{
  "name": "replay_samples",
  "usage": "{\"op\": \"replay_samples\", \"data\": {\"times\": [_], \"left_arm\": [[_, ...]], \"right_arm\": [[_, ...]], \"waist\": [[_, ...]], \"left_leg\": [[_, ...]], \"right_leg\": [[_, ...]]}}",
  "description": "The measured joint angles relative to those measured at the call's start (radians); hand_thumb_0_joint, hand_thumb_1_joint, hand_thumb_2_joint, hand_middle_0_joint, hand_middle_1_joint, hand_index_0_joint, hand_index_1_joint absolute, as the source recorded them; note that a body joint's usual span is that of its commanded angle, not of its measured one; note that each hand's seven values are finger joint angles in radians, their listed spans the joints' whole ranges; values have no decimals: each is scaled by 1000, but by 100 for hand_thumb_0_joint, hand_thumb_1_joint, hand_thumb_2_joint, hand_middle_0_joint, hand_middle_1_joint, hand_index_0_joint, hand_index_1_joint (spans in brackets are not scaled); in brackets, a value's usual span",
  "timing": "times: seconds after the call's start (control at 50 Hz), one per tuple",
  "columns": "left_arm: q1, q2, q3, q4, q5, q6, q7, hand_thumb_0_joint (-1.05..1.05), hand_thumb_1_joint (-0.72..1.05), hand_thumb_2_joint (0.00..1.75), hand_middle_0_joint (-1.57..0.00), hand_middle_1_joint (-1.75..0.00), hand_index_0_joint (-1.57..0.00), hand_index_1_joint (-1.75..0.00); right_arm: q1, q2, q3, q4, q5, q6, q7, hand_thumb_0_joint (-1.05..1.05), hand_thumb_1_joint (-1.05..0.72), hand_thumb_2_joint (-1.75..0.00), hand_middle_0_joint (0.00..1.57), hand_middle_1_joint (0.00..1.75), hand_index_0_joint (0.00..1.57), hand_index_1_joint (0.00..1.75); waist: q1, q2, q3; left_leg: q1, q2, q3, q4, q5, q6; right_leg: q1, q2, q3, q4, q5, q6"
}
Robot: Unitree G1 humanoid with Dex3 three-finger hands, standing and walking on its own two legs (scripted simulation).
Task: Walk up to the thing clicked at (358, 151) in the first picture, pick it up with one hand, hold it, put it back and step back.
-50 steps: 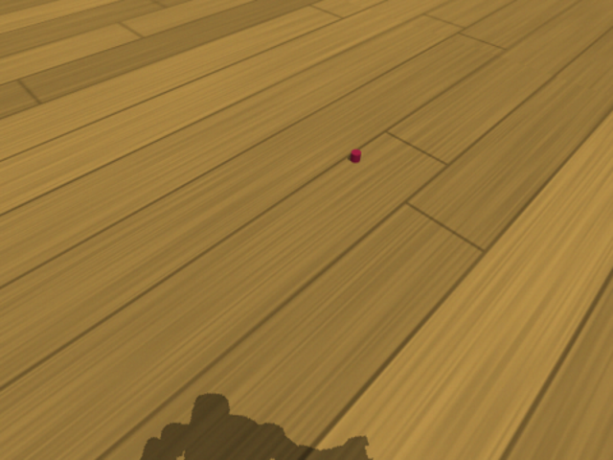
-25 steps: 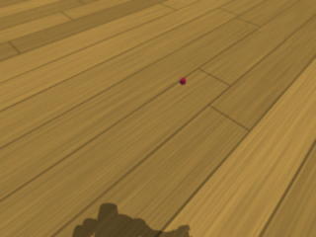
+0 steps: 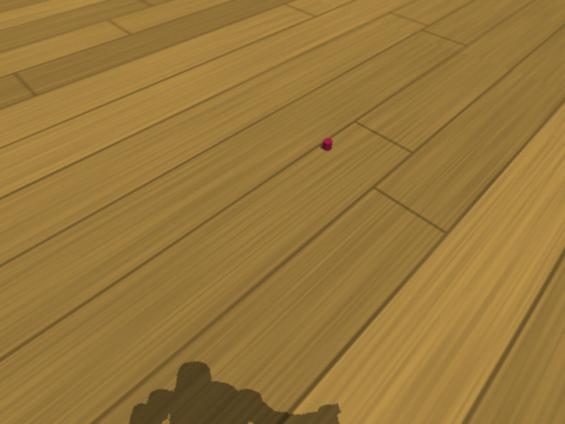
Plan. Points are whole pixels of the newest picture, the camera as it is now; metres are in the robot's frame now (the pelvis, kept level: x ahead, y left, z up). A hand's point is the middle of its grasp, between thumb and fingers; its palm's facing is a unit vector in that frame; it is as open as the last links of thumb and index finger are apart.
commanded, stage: stand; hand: left
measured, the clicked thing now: (327, 144) +1.58 -0.26 -0.76
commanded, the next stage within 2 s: walk up in 0.12 s
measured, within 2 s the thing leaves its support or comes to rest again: neither
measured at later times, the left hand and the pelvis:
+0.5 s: hand (156, 399) +0.18 +0.21 -0.15, palm faces -0.12 -0.89 -0.43, open 7.4 cm; pelvis +0.08 -0.08 -0.04, yaw -8 degrees
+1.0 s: hand (225, 258) +0.45 +0.13 -0.16, palm faces -0.36 -0.87 -0.34, open 7.4 cm; pelvis +0.28 -0.11 -0.01, yaw -17 degrees
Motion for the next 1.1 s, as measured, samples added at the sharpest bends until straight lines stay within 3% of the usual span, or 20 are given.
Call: {"op": "replay_samples", "data": {"times": [0.14, 0.2, 0.28, 0.38, 0.42, 0.44, 0.46, 0.52, 0.56, 0.66, 0.76, 0.8, 0.84, 0.88, 0.92, 1.02, 1.1], "left_arm": [[11, 1, 12, -14, 7, 2, -9, 1, 90, 90, -21, -30, -21, -30], [62, 20, 48, -54, 24, 12, -46, 1, 90, 90, -21, -30, -21, -30], [83, 61, 72, -82, 31, 24, -76, 1, 90, 90, -21, -30, -21, -30], [106, 93, 96, -133, 24, 7, -113, 1, 90, 90, -20, -30, -21, -30], [124, 110, 105, -148, 26, -6, -114, 1, 90, 90, -20, -30, -21, -30], [127, 113, 111, -154, 29, -16, -108, 1, 90, 90, -20, -30, -21, -30], [130, 111, 116, -165, 30, -25, -98, 1, 90, 90, -20, -30, -21, -30], [153, 85, 105, -189, 16, -36, -80, 1, 90, 90, -20, -30, -21, -30], [173, 64, 89, -190, 11, -33, -75, 1, 90, 90, -20, -30, -21, -30], [227, 52, 69, -193, 7, -32, -73, 1, 90, 90, -21, -30, -21, -30], [247, 69, 65, -201, 12, -33, -74, 1, 90, 90, -21, -30, -21, -30], [249, 78, 63, -206, 17, -31, -71, 1, 90, 90, -21, -30, -21, -30], [229, 81, 62, -197, 14, -26, -57, 1, 90, 90, -21, -30, -21, -30], [202, 86, 52, -190, 11, -27, -48, 1, 90, 90, -21, -30, -21, -30], [175, 96, 50, -196, 4, -36, -49, 1, 90, 90, -21, -30, -21, -30], [107, 105, 56, -232, -4, -40, -72, 1, 90, 90, -20, -30, -21, -30], [59, 102, 60, -254, -2, -37, -91, 1, 90, 90, -20, -30, -21, -30]], "right_arm": [[3, 0, -9, -10, -6, -1, 6, 0, -90, -89, 20, 30, 21, 30], [36, -6, -44, -65, -25, -35, 26, 0, -90, -89, 20, 30, 21, 30], [85, -31, -75, -126, -34, -71, 27, 0, -90, -89, 20, 30, 21, 30], [132, -94, -98, -128, -49, -52, 39, 0, -90, -89, 20, 30, 21, 30], [140, -115, -104, -130, -51, -40, 40, 0, -90, -89, 20, 30, 21, 30], [142, -126, -106, -132, -52, -34, 39, 1, -90, -89, 20, 30, 21, 30], [142, -134, -108, -130, -47, -24, 35, 1, -90, -89, 20, 30, 21, 30], [117, -139, -101, -124, -31, -6, 39, 1, -91, -89, 20, 30, 21, 30], [102, -135, -95, -137, -20, -16, 48, 1, -91, -89, 20, 30, 20, 30], [102, -97, -83, -193, -18, -37, 80, 1, -91, -89, 20, 30, 20, 30], [121, -75, -84, -227, -22, -51, 89, 0, -90, -89, 20, 30, 21, 30], [134, -79, -91, -240, -25, -69, 83, 0, -90, -89, 20, 30, 21, 30], [135, -73, -95, -254, -28, -87, 66, 0, -90, -89, 20, 30, 21, 30], [146, -60, -91, -257, -14, -89, 57, 0, -90, -89, 20, 30, 21, 30], [170, -49, -79, -255, -9, -89, 52, 0, -90, -89, 20, 30, 21, 30], [233, -56, -64, -248, -10, -88, 47, 0, -90, -89, 20, 30, 21, 30], [267, -81, -65, -239, -9, -79, 50, 0, -90, -89, 20, 30, 21, 30]], "waist": [[3, -1, -4], [10, -16, -32], [-10, -26, -30], [-6, -1, -22], [-3, 10, -26], [-3, 29, -22], [-1, 49, -19], [24, 69, -10], [32, 77, -6], [50, 45, -14], [50, 1, -24], [38, -25, -30], [15, -57, -17], [-7, -72, -11], [-20, -84, -6], [-45, -67, 12], [-64, -29, 25]], "left_leg": [[-5, 1, 6, 19, -31, 9], [-26, 2, 47, 87, -127, 38], [-3, 20, 82, 76, -90, 32], [59, 76, 115, 111, -163, 3], [51, 108, 121, 209, -246, 12], [25, 135, 101, 300, -299, 36], [-26, 141, 60, 427, -344, 46], [-182, 87, 12, 709, -315, 39], [-262, 71, 32, 743, -261, 39], [-361, 70, 61, 556, -179, 25], [-331, 80, 58, 352, -73, 22], [-287, 63, 78, 305, -32, 29], [-281, 47, 112, 359, -70, 32], [-240, 45, 130, 344, -100, 37], [-180, 42, 148, 287, -101, 36], [-52, 45, 170, 160, -103, 30], [20, 58, 179, 136, -148, 7]], "right_leg": [[-8, 1, 5, 21, -26, -5], [-98, 2, 34, 212, -196, -24], [-268, -27, 40, 495, -224, -20], [-296, -94, 14, 375, -172, -10], [-260, -97, -11, 304, -100, -2], [-256, -76, -27, 320, -48, 7], [-262, -56, -44, 360, -66, 10], [-228, -22, -53, 364, -112, -13], [-177, -6, -51, 302, -103, -22], [-75, 15, -26, 183, -97, -32], [-26, 18, -1, 201, -173, -13], [-51, 0, 19, 306, -255, -23], [-140, 5, 77, 548, -294, -39], [-234, 24, 88, 733, -259, -43], [-308, 11, 67, 782, -207, -34], [-414, -51, 23, 604, -142, -3], [-404, -82, 3, 380, -26, -11]]}}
